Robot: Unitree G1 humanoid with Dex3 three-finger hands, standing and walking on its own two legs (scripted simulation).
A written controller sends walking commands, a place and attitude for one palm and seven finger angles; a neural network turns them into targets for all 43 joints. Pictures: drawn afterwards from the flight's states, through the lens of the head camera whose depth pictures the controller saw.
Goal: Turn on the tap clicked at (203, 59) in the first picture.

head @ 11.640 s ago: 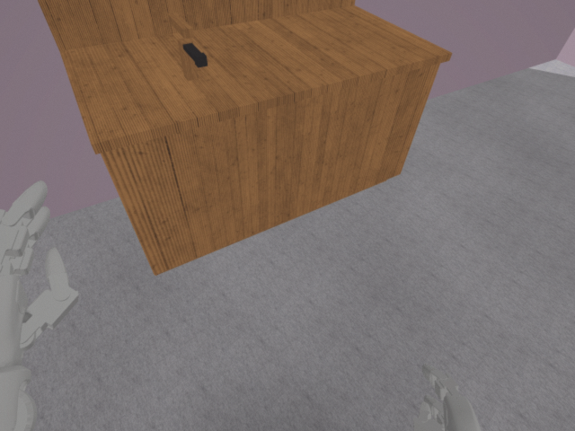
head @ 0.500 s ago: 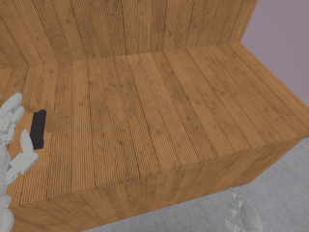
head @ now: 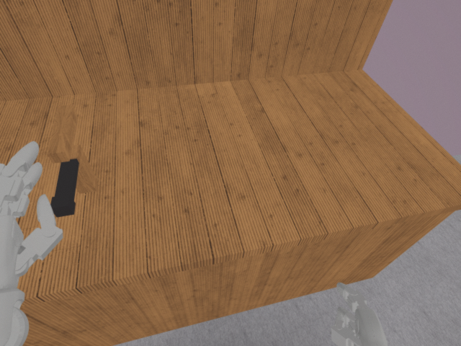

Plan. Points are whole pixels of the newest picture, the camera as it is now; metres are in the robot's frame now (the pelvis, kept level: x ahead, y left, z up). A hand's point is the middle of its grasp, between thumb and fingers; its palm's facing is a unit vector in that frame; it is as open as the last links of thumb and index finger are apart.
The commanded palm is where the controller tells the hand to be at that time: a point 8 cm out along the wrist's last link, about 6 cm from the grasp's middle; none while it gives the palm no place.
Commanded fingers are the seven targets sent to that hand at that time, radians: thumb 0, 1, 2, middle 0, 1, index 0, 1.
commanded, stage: look again from close up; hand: left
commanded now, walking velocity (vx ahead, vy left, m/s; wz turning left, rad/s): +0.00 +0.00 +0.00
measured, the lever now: (63, 205) +0.31 +0.33 +0.05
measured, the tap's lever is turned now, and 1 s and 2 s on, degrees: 0 0 0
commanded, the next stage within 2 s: come to a stop and stand still in 0.04 s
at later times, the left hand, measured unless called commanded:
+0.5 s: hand (1, 183) +0.23 +0.29 +0.22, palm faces +0.55 -0.73 -0.41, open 7.4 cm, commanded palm +0.13 +0.28 +0.17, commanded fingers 0.00 0.90 0.90 -0.20 -0.30 -0.20 -0.30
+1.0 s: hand (15, 247) +0.18 +0.26 +0.18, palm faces +0.41 -0.84 -0.36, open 7.4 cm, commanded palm +0.12 +0.30 +0.17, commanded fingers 0.00 0.90 0.90 -0.20 -0.30 -0.20 -0.30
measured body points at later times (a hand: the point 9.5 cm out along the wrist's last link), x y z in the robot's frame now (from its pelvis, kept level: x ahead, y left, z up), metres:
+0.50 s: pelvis -0.01 -0.01 -0.01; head +0.02 +0.02 +0.44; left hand +0.20 +0.33 +0.24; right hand +0.17 -0.20 -0.09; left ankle +0.00 +0.09 -0.74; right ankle +0.02 -0.13 -0.74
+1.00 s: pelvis -0.02 +0.00 -0.01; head +0.01 +0.03 +0.44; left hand +0.15 +0.31 +0.20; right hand +0.18 -0.20 -0.08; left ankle +0.00 +0.09 -0.74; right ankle +0.02 -0.13 -0.74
